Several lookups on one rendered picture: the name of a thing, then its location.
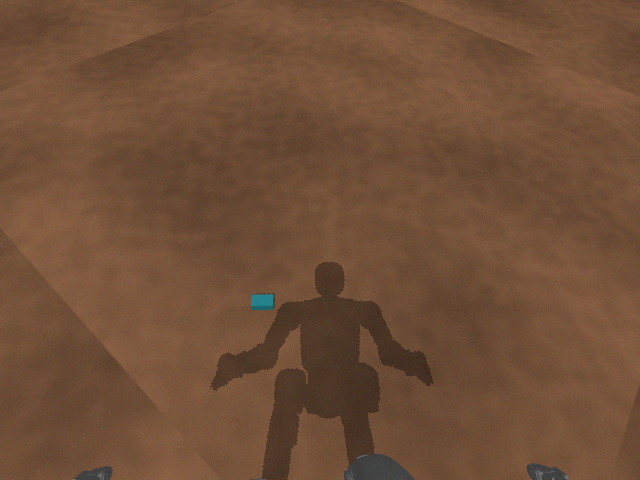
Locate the right robot hand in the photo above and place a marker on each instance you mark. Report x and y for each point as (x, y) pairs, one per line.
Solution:
(541, 472)

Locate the small box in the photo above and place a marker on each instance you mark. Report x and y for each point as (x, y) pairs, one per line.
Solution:
(262, 302)

